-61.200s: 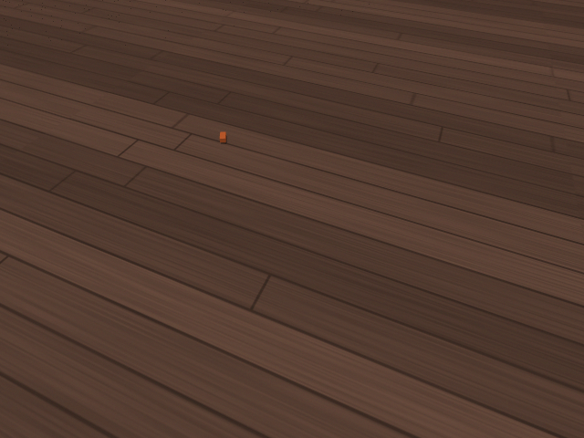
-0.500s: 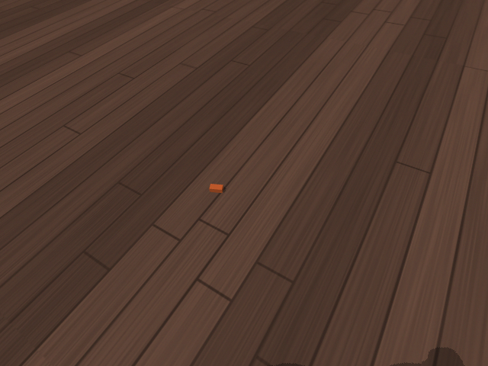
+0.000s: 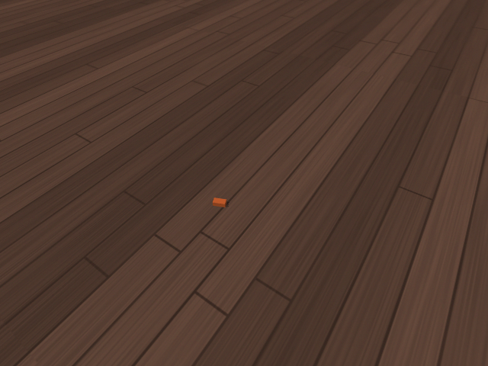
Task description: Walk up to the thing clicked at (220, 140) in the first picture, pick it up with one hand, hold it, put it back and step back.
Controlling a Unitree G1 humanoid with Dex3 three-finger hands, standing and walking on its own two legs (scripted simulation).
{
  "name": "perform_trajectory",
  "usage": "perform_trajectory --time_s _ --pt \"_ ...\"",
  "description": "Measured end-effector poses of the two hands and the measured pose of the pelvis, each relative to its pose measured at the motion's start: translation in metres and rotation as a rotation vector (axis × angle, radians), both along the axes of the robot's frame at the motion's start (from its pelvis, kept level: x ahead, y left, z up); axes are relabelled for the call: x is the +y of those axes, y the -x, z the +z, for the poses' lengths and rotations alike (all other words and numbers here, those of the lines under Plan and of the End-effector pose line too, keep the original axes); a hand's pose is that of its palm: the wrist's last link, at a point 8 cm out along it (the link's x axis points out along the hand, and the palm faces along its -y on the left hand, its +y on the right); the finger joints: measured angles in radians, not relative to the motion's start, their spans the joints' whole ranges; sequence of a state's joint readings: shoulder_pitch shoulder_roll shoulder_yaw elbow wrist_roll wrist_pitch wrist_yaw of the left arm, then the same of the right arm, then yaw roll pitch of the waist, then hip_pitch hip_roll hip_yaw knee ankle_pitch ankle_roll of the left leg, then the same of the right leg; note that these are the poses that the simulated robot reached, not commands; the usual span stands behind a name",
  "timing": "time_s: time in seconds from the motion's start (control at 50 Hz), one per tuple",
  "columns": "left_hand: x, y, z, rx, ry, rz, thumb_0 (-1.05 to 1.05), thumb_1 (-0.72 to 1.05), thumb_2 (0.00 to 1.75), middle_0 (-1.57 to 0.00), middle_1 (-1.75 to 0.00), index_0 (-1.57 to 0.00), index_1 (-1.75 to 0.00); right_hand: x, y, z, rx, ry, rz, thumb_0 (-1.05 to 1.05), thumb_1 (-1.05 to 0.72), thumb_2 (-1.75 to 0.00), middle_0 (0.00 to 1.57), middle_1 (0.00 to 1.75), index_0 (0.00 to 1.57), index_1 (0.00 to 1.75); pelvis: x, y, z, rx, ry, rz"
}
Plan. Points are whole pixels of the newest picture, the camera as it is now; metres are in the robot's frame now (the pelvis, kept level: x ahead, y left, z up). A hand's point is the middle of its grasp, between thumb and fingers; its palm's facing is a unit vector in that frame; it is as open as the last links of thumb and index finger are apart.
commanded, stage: step back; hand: left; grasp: from above
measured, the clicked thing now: (219, 202) +1.07 +0.17 -0.75
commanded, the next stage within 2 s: stand in 0.42 s
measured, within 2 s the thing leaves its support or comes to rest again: neither
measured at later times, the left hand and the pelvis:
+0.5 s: hand out of the picture +0.12 +0.31 -0.15, palm faces +0.03 -0.93 -0.36, open 7.4 cm; pelvis +0.04 +0.04 +0.00, yaw +0 degrees
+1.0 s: hand out of the picture +0.10 +0.28 -0.13, palm faces -0.01 -0.93 -0.35, open 7.4 cm; pelvis +0.03 +0.02 +0.02, yaw +0 degrees
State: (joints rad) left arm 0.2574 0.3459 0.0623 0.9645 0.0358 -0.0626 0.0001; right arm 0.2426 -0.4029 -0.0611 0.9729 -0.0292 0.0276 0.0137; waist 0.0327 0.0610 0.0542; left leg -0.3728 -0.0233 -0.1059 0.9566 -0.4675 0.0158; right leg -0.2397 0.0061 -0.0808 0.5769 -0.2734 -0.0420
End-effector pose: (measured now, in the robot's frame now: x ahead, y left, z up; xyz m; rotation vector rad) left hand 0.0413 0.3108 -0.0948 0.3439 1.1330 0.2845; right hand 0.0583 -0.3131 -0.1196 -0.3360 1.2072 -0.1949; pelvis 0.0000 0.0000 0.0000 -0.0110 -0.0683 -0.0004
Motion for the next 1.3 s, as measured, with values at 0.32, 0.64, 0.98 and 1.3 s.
perform_trajectory --time_s 0.32,0.64,0.98,1.3 --pt "0.046 -0.05 -0.02 0.033 0.02 0.02 0.01 0.9 0.9 -0.2 -0.3 -0.2 -0.3 0.053 -0.044 -0.003 0.025 0.001 0.026 0.01 -0.91 -0.89 0.2 0.3 0.2 0.3 0.038 -0.028 -0.007 0.024 -0.007 0.012" --pt "0.027 -0.066 -0.01 0.054 0.073 -0.019 0.0 0.9 0.9 -0.2 -0.3 -0.2 -0.3 0.066 -0.099 0.02 -0.105 -0.035 0.056 0.01 -0.91 -0.89 0.21 0.3 0.2 0.3 0.038 -0.036 0.011 0.012 -0.006 0.004" --pt "0.015 -0.054 -0.002 0.085 0.058 -0.03 0.01 0.9 0.9 -0.2 -0.3 -0.2 -0.3 0.04 -0.046 0.015 0.008 -0.032 -0.012 0.01 -0.91 -0.89 0.2 0.3 0.2 0.3 0.024 -0.028 0.017 0.005 -0.007 0.001" --pt "0.012 -0.059 -0.002 0.081 0.063 -0.046 0.0 0.9 0.9 -0.2 -0.3 -0.2 -0.3 0.039 -0.021 0.012 0.058 -0.031 -0.031 0.01 -0.91 -0.89 0.2 0.3 0.2 0.3 0.023 -0.026 0.018 0.016 -0.007 -0.002"
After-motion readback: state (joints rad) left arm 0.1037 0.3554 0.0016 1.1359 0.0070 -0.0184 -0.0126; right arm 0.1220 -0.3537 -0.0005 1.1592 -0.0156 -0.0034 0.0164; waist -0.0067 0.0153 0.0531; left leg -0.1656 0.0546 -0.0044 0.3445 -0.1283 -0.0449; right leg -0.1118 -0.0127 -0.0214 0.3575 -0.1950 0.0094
